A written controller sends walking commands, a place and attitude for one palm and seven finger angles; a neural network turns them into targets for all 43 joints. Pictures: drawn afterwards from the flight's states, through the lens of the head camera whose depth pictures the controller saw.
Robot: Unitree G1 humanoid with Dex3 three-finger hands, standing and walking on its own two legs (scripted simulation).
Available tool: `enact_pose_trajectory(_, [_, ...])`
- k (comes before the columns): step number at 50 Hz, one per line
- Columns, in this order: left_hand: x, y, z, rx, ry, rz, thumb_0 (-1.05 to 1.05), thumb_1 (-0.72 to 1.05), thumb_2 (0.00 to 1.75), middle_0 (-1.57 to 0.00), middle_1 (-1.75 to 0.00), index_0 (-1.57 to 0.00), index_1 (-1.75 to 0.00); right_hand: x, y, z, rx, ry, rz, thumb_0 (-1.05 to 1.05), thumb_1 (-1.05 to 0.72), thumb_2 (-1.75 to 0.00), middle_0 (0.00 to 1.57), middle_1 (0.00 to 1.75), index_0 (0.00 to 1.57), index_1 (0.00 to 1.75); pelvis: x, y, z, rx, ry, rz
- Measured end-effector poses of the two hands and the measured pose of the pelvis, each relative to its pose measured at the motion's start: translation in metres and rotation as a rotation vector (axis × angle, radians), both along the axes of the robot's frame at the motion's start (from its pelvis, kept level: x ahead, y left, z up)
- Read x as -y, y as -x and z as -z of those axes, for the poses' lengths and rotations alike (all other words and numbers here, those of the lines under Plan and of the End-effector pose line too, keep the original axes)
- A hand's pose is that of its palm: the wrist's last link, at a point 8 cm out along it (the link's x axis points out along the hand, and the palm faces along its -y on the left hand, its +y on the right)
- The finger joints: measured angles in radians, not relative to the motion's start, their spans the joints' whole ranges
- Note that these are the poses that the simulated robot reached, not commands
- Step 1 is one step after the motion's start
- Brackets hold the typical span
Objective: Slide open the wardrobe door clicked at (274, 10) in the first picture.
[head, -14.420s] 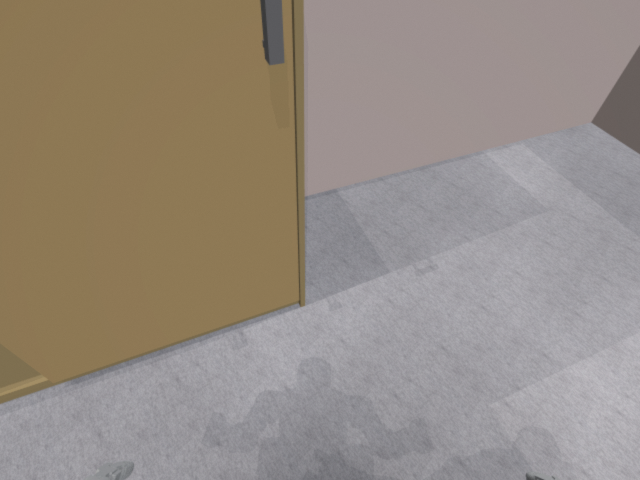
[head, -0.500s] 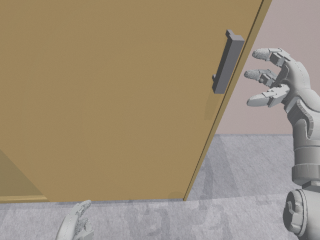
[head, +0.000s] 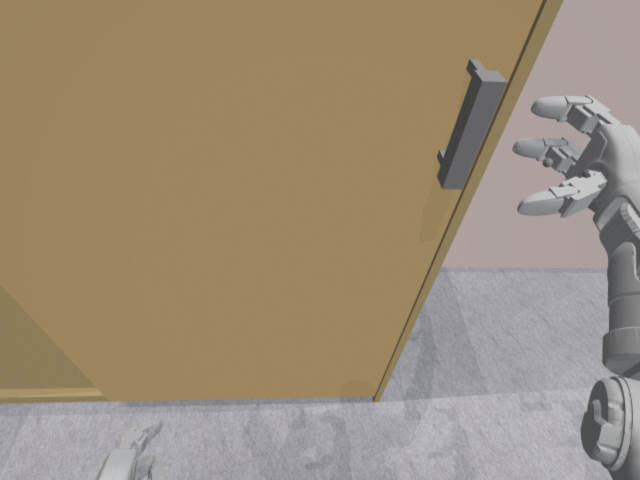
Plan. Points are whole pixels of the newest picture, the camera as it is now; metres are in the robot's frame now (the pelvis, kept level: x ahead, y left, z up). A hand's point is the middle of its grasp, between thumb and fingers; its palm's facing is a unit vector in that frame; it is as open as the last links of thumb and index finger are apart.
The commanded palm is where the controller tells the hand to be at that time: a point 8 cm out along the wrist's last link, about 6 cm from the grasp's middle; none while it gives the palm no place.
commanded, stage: move the hooked fingers beside the handle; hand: right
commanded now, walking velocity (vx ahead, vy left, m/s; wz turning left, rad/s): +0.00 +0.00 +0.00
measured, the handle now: (462, 125) +0.48 -0.12 +0.23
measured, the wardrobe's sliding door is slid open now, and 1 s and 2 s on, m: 0.00 0.00 0.00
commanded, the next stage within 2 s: none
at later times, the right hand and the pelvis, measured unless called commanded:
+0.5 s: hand (549, 153) +0.43 -0.21 +0.24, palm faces -0.07 +1.00 -0.03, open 14.0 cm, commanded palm +0.40 -0.25 +0.24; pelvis +0.01 -0.01 +0.00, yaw +1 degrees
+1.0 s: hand (532, 174) +0.41 -0.19 +0.22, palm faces -0.10 +0.99 -0.05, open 14.0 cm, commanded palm +0.40 -0.24 +0.24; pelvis +0.00 -0.01 +0.00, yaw +0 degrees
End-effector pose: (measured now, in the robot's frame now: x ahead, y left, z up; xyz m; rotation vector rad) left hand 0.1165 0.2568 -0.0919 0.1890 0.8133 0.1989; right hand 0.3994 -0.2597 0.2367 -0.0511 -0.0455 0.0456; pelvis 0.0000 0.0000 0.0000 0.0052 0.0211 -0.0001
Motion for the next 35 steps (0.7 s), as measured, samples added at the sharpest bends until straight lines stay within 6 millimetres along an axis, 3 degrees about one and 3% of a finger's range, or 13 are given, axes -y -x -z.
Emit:
enact_pose_trajectory(5, [0.006, -0.013, -0.002, 0.038, 0.013, 0.012, 0.02, 0.91, 0.9, -0.2, -0.3, -0.2, -0.3, -0.012, -0.01, -0.009, -0.011, -0.024, -0.033, -0.01, 0.5, -0.3, 0.3, 1.2, 0.3, 1.2, 0.001, 0.0, 0.0, -0.011, 0.001, 0.002])
enact_pose_trajectory(9, [0.01, -0.016, -0.003, 0.05, 0.033, 0.006, 0.02, 0.91, 0.9, -0.2, -0.3, -0.21, -0.3, -0.015, -0.019, 0.002, -0.063, -0.041, -0.026, -0.01, 0.5, -0.3, 0.3, 1.2, 0.3, 1.2, 0.002, -0.001, 0.0, -0.023, 0.004, -0.008])
enact_pose_trajectory(14, [0.012, -0.008, -0.001, 0.029, 0.041, -0.01, 0.02, 0.91, 0.9, -0.2, -0.3, -0.21, -0.3, -0.008, -0.021, 0.014, -0.053, -0.024, 0.004, -0.01, 0.5, -0.3, 0.3, 1.2, 0.3, 1.2, 0.003, -0.003, 0.0, -0.023, 0.005, -0.022])
enact_pose_trajectory(22, [0.011, 0.002, 0.002, -0.018, 0.024, -0.01, 0.02, 0.91, 0.9, -0.2, -0.3, -0.21, -0.3, 0.003, -0.013, -0.008, 0.044, -0.014, -0.02, -0.01, 0.5, -0.3, 0.3, 1.2, 0.3, 1.2, 0.006, -0.01, 0.0, -0.012, -0.002, -0.018])
enact_pose_trajectory(25, [0.012, -0.001, 0.003, -0.019, 0.026, -0.01, 0.02, 0.91, 0.9, -0.2, -0.3, -0.21, -0.3, 0.004, -0.013, -0.004, -0.006, -0.019, -0.03, -0.01, 0.5, -0.3, 0.3, 1.2, 0.3, 1.2, 0.009, -0.01, 0.0, -0.017, -0.003, -0.013])
enact_pose_trajectory(31, [0.018, -0.012, 0.002, 0.003, 0.026, 0.006, 0.02, 0.91, 0.9, -0.2, -0.3, -0.2, -0.3, -0.012, -0.009, 0.018, -0.06, -0.007, -0.055, -0.01, 0.5, -0.3, 0.3, 1.2, 0.3, 1.2, 0.014, -0.008, 0.0, -0.016, -0.003, -0.007])
enact_pose_trajectory(35, [0.025, -0.021, -0.003, 0.04, 0.029, 0.024, 0.02, 0.91, 0.9, -0.2, -0.3, -0.2, -0.3, -0.024, -0.007, 0.006, 0.031, -0.035, -0.063, -0.01, 0.5, -0.3, 0.3, 1.2, 0.3, 1.2, 0.015, -0.008, 0.0, -0.005, -0.001, -0.011])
